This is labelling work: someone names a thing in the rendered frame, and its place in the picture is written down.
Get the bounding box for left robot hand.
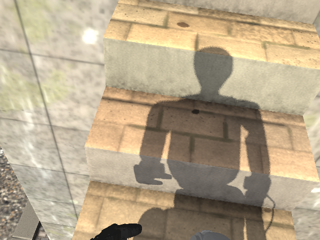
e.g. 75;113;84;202
90;223;142;240

